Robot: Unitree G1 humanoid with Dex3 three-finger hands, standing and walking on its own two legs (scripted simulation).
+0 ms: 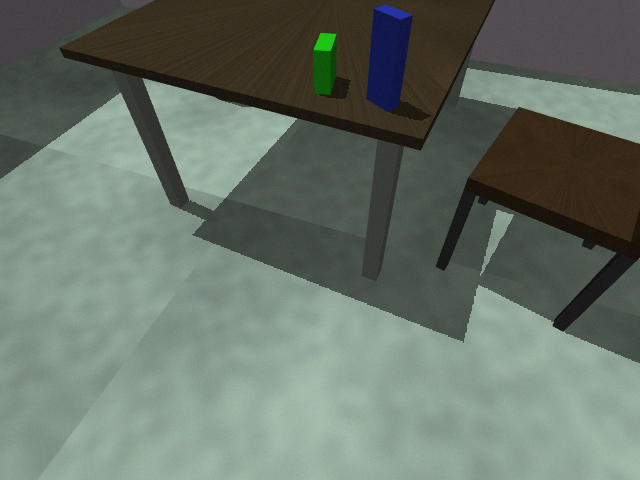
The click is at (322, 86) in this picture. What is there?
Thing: carton on end
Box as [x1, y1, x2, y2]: [313, 33, 336, 94]
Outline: 320,33 313,50 314,89 315,93 330,94 335,77 336,34
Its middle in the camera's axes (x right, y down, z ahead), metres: +0.01 -0.44 +0.97
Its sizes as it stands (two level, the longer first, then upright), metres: 0.098 0.041 0.111
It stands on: a support 0.74 m high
